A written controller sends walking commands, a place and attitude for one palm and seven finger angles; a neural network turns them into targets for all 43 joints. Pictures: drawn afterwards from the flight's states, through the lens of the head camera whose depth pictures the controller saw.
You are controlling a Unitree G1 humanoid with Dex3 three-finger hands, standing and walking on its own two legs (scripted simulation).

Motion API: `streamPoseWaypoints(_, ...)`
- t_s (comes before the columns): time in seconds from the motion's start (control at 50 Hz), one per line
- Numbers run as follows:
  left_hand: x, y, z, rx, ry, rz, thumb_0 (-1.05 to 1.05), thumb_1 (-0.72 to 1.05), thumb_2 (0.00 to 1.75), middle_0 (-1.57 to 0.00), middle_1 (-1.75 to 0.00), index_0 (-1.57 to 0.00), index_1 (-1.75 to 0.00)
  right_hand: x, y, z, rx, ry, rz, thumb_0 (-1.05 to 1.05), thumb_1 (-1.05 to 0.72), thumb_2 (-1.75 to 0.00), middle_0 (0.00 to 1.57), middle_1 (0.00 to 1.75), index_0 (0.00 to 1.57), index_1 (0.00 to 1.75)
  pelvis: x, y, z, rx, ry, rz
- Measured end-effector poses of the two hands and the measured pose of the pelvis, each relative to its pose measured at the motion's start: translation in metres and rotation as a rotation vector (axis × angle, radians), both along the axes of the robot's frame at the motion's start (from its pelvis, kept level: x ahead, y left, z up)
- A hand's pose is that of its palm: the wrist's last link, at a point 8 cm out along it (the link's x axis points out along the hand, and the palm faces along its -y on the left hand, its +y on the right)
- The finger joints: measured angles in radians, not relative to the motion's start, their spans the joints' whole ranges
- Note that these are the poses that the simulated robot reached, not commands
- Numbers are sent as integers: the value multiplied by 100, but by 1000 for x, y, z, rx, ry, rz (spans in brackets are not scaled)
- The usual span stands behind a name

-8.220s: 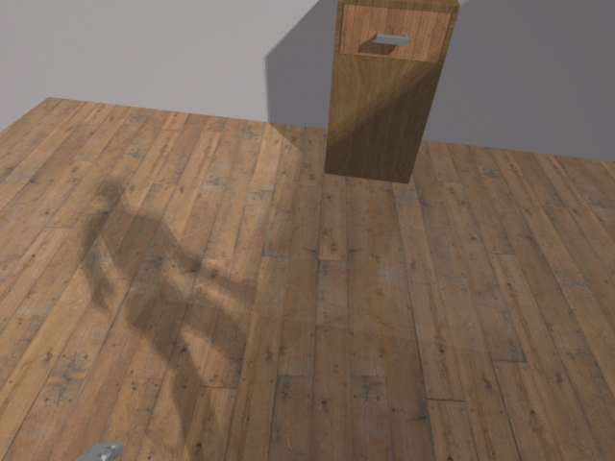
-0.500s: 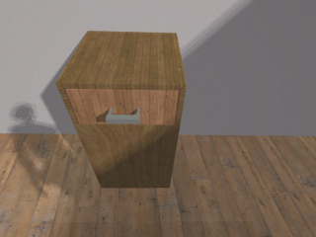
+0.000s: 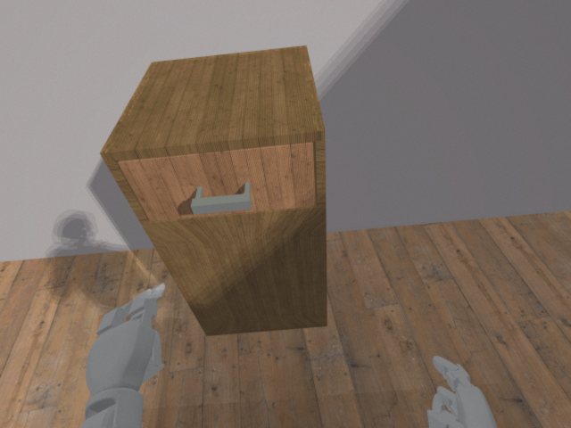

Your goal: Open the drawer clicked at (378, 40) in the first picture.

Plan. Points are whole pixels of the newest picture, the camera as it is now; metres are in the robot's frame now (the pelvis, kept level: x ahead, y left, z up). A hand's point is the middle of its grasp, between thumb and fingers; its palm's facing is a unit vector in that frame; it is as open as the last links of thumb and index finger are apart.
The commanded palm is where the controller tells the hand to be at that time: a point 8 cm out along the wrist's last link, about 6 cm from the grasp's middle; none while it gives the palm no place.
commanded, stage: raise the hand with hooked fingers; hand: left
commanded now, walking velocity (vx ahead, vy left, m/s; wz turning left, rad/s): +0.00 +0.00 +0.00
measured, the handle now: (222, 196) +0.58 +0.17 -0.02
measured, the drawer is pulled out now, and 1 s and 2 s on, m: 0.00 0.00 0.00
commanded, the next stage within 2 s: move the hooked fingers above the handle in 1.62 s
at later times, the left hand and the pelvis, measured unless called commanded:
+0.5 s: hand (151, 339) +0.25 +0.21 +0.01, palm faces +0.03 -0.11 -0.99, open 10.7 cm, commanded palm +0.21 +0.22 +0.06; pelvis +0.01 -0.03 -0.01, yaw +1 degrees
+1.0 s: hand (124, 280) +0.31 +0.25 +0.07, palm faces +0.12 -0.10 -0.99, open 13.5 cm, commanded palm +0.28 +0.25 +0.13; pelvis +0.03 +0.01 +0.01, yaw +1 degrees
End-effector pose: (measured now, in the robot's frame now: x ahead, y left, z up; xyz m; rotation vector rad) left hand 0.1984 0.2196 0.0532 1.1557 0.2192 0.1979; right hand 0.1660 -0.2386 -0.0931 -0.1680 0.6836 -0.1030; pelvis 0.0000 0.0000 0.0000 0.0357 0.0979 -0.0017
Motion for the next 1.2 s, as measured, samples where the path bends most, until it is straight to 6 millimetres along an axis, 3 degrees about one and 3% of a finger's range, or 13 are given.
streamPoseWaypoints(0.06, -13, -21, -19, 107, 18, -77, 1, 71, 81, -21, -44, -20, -43, 21, -5, 10, -8, -19, 38, 1, -91, -90, 20, 30, 20, 30, -6, -9, -7, 13, 25, -17)
streamPoseWaypoints(0.12, -40, -31, -44, 170, 69, -101, 0, 64, 78, -22, -48, -22, -47, 38, -9, 17, -49, -8, 97, 1, -90, -90, 20, 30, 20, 30, -11, -19, -13, 15, 36, -13)
streamPoseWaypoints(0.18, -63, -26, -54, 246, 84, -82, 0, 56, 75, -23, -52, -23, -52, 54, -11, 16, -89, 0, 144, 1, -90, -90, 20, 30, 20, 30, -13, -27, -20, 7, 42, 8)
streamPoseWaypoints(0.24, -66, -11, -46, 312, 21, -59, 0, 48, 72, -25, -57, -25, -56, 65, -7, 10, -101, -3, 168, 1, -90, -90, 20, 30, 20, 30, -15, -32, -26, -7, 37, 27)
streamPoseWaypoints(0.3, -50, 2, -25, 347, -68, -35, 0, 40, 69, -26, -62, -26, -61, 68, 1, 2, -75, -11, 170, 1, -90, -90, 20, 30, 20, 30, -15, -35, -30, -20, 27, 38)
streamPoseWaypoints(0.38, -12, 6, 1, 355, -130, -7, 0, 31, 65, -26, -68, -26, -67, 59, 11, -5, -18, 9, 152, 1, -90, -90, 20, 30, 20, 30, -10, -35, -26, -23, 20, 44)
streamPoseWaypoints(0.5, 32, -4, 8, 289, 10, -30, 0, 18, 59, -27, -76, -27, -76, 29, 9, -8, 18, 130, 85, 1, -90, -90, 20, 30, 20, 30, 5, -30, -7, -5, 16, 11)
streamPoseWaypoints(0.62, 40, -2, 13, 262, 39, -118, 0, 4, 53, -28, -85, -28, -85, 11, -12, -8, -40, 218, 18, 1, -90, -90, 20, 30, 20, 30, 20, -19, 2, -6, 16, -9)
streamPoseWaypoints(0.74, 47, 15, 30, 307, -76, -113, 0, -10, 47, -29, -94, -29, -94, 21, -18, -8, -82, 237, 6, 1, -90, -90, 20, 30, 20, 30, 26, -5, 1, -19, 24, 4)
streamPoseWaypoints(0.84, 62, 29, 46, 320, -128, -49, 0, -21, 42, -30, -102, -30, -101, 41, -2, -3, -53, 197, 11, 1, -90, -90, 20, 30, 20, 30, 29, 5, 2, -27, 16, 13)
streamPoseWaypoints(1.0, 87, 31, 71, 310, -99, -64, 0, -39, 34, -31, -113, -31, -113, 66, 39, 17, 8, 125, 57, 1, -90, -90, 20, 30, 20, 30, 30, 14, 10, -29, -26, 13)
streamPoseWaypoints(1.1, 96, 37, 84, 316, -80, -82, 0, -45, 32, -31, -118, -31, -117, 67, 54, 25, 19, 118, 86, 1, -90, -90, 20, 30, 20, 30, 27, 17, 14, -32, -50, 15)
streamPoseWaypoints(1.2, 101, 47, 95, 319, -61, -85, 0, -48, 30, -32, -119, -32, -119, 57, 56, 24, 10, 148, 93, 1, -90, -90, 20, 30, 20, 30, 23, 18, 18, -36, -66, 22)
